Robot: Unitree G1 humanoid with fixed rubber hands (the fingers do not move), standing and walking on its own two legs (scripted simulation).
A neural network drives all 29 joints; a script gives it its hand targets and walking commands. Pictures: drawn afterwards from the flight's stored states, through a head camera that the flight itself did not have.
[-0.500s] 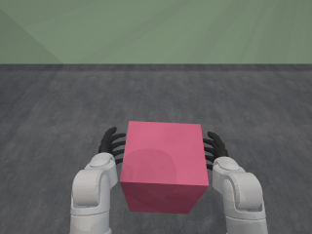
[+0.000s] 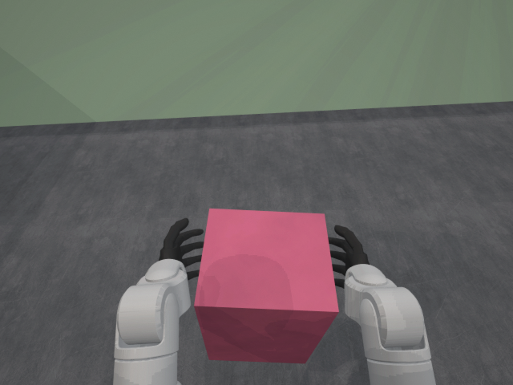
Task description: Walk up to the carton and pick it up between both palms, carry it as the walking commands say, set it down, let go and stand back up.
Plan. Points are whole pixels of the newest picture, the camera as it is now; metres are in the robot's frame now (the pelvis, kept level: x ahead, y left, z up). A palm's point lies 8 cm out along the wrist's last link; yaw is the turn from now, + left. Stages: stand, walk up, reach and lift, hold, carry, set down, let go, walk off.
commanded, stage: carry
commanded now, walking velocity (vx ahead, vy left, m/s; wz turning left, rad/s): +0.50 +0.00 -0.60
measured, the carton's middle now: (261, 293) +0.27 +0.01 +0.01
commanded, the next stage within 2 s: none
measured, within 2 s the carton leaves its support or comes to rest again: neither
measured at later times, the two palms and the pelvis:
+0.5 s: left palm (247, 161) +0.52 +0.04 +0.09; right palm (381, 187) +0.44 -0.21 +0.09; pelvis +0.23 -0.01 -0.01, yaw -18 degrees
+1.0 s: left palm (338, 100) +0.81 -0.20 +0.06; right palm (440, 127) +0.66 -0.42 +0.06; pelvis +0.51 -0.17 -0.02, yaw -34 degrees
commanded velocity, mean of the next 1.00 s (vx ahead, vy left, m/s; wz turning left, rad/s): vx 0.50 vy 0.00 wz -0.60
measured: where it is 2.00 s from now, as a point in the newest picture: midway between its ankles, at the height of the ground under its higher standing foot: (389, 231)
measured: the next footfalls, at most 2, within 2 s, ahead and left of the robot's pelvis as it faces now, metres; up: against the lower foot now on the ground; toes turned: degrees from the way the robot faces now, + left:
left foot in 0.48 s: +0.38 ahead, +0.07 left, +0.00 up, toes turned -10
right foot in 0.94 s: +0.57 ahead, -0.28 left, +0.00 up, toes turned -41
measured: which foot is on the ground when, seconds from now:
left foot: down 0.00-0.18, up 0.20-0.46, down 0.48-0.96, up 0.98-1.00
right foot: down 0.00-0.50, up 0.52-0.92, down 0.94-1.00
